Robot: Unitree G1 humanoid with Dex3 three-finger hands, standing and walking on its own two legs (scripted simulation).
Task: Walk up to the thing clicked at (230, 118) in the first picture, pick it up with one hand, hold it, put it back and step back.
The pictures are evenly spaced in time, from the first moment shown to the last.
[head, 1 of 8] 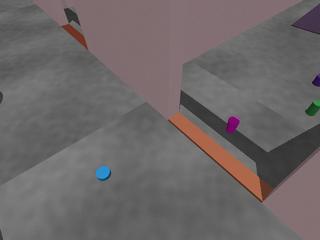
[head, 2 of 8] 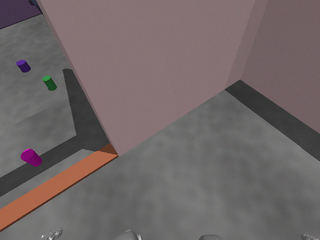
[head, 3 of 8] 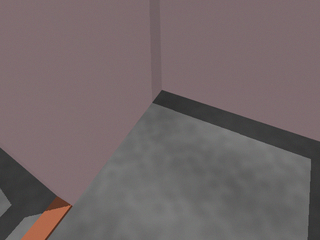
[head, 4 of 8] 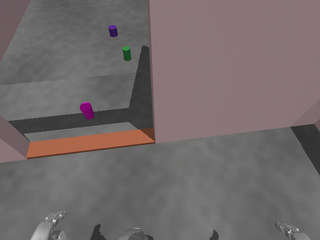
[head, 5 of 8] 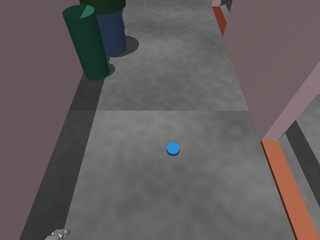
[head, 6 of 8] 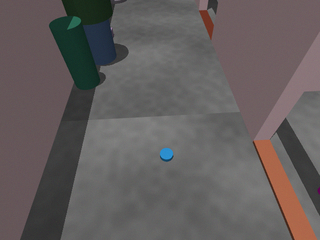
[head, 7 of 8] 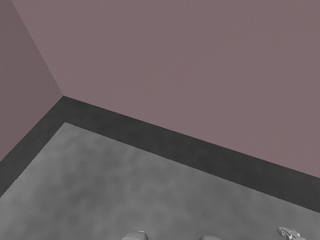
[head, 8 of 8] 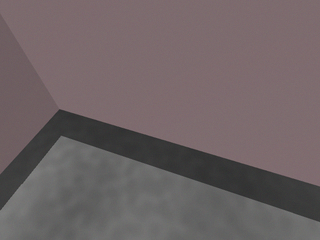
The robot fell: no
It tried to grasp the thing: no
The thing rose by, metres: 0.00
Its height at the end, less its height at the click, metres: +0.00
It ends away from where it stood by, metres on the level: 0.00
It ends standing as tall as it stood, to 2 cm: yes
